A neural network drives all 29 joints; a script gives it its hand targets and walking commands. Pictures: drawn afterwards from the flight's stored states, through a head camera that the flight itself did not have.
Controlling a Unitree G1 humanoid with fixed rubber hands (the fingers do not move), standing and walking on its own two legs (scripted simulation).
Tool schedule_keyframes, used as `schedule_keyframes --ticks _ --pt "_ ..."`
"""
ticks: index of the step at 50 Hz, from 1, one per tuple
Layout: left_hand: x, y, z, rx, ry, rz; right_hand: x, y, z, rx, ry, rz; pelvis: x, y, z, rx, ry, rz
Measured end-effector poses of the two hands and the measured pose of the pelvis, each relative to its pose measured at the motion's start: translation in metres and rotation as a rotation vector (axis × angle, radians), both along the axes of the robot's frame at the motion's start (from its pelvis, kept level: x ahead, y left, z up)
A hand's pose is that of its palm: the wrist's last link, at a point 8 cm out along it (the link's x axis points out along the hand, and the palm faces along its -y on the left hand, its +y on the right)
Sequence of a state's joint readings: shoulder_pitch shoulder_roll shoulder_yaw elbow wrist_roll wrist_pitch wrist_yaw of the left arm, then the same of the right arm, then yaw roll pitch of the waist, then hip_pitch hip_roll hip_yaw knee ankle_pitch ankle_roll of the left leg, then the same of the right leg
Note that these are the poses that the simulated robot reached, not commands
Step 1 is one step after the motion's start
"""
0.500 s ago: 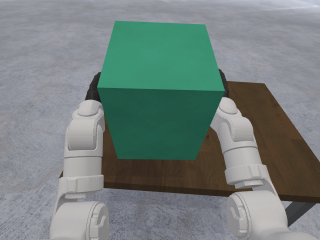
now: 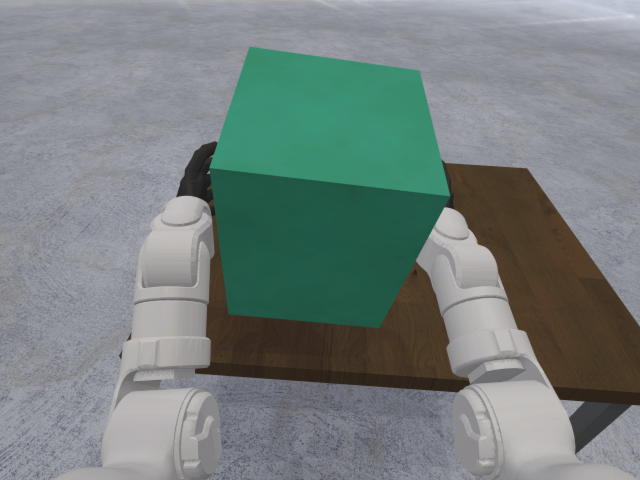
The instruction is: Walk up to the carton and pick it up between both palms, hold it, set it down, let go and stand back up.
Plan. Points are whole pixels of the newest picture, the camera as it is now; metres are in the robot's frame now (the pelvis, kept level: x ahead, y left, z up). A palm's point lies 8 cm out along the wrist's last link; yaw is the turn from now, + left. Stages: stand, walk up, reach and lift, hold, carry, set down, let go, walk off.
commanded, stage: hold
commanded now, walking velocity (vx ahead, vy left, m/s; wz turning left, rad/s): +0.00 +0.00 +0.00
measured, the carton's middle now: (319, 198) +0.38 +0.01 +0.21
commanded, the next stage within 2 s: set down in 1.42 s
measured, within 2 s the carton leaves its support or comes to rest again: neither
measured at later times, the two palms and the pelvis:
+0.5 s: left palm (192, 203) +0.35 +0.16 +0.21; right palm (435, 196) +0.38 -0.13 +0.22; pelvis +0.01 +0.00 +0.00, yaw +0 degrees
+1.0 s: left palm (195, 204) +0.36 +0.16 +0.21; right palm (434, 212) +0.37 -0.13 +0.20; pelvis +0.00 +0.00 +0.00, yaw +0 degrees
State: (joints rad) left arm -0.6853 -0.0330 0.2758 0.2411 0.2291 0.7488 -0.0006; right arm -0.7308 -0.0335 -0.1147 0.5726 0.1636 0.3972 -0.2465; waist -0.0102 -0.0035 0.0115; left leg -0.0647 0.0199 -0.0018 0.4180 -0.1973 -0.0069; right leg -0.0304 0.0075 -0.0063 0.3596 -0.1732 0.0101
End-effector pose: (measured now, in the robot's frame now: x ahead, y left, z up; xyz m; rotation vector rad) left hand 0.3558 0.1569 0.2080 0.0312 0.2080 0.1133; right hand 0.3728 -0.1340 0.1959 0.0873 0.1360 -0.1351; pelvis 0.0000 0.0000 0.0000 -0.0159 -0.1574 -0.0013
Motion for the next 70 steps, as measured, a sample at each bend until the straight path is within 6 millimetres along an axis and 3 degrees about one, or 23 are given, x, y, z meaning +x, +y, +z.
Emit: schedule_keyframes --ticks 11,19,31,38,45,61,70 --pt "0.014 -0.001 -0.005 0.009 0.005 0.001 0.015 -0.001 -0.002 0.001 0.004 -0.002 0.012 0.000 0.000 0.000 0.016 0.000" --pt "0.005 0.001 0.005 0.023 -0.045 0.009 0.012 0.002 0.020 0.001 -0.048 0.012 0.013 0.000 0.000 0.000 0.017 0.000" --pt "-0.012 0.003 0.006 0.015 -0.025 0.011 -0.004 0.003 0.022 -0.003 -0.031 0.020 0.001 0.000 0.000 0.000 -0.001 0.000" --pt "-0.012 0.002 0.010 0.001 -0.019 0.008 -0.008 0.002 0.013 -0.001 -0.023 0.013 -0.005 0.000 0.000 0.000 -0.008 0.000" --pt "-0.005 0.001 0.000 -0.004 0.015 0.001 -0.005 0.001 -0.001 -0.004 0.012 0.003 -0.003 0.000 0.000 0.000 -0.007 0.000" --pt "0.011 -0.001 -0.004 0.006 0.009 0.000 0.011 -0.001 -0.002 -0.003 0.006 -0.004 0.009 0.000 0.000 0.000 0.010 0.000" --pt "0.002 0.001 0.004 0.021 -0.040 0.007 0.007 0.001 0.018 -0.002 -0.045 0.009 0.008 0.000 0.000 0.000 0.009 0.000"
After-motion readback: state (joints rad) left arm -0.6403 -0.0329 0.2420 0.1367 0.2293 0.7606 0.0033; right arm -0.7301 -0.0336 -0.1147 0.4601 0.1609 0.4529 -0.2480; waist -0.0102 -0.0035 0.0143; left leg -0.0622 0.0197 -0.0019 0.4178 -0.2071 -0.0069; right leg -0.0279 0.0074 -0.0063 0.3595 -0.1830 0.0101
